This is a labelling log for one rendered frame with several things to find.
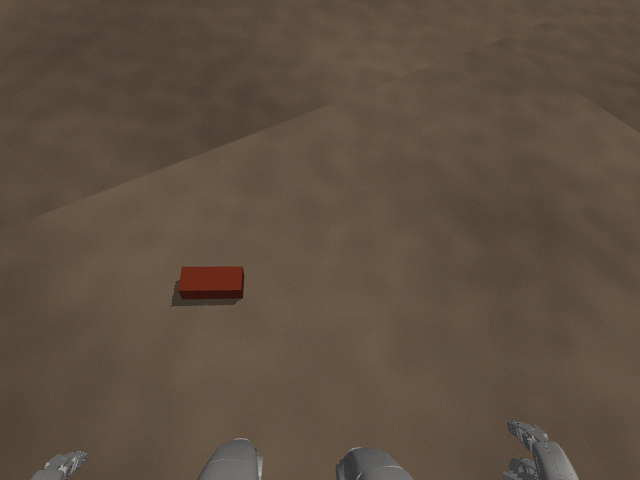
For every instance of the carton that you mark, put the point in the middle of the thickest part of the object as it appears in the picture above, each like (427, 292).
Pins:
(211, 282)

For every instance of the left robot hand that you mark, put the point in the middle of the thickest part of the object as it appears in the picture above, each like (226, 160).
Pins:
(60, 467)

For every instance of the right robot hand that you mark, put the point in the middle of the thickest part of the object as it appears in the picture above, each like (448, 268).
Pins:
(550, 461)

